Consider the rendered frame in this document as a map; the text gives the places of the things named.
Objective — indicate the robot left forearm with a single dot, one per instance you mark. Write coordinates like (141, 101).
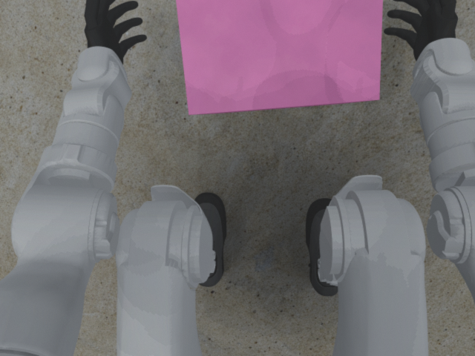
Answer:
(87, 136)

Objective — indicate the robot right hand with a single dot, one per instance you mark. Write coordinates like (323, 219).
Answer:
(437, 21)

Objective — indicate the robot right forearm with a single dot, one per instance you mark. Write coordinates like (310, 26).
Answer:
(444, 89)

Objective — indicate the right robot foot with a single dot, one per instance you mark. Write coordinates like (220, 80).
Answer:
(313, 227)

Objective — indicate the robot foot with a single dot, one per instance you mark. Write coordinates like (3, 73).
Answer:
(214, 210)
(313, 227)

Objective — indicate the robot left hand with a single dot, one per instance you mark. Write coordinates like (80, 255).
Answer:
(100, 29)

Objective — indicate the right robot upper arm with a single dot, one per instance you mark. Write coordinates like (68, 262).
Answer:
(451, 230)

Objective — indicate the left robot upper arm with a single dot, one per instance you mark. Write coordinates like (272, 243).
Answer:
(61, 233)

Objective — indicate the left robot foot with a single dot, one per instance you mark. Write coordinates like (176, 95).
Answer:
(214, 210)

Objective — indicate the carton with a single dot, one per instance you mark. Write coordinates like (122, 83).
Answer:
(254, 55)

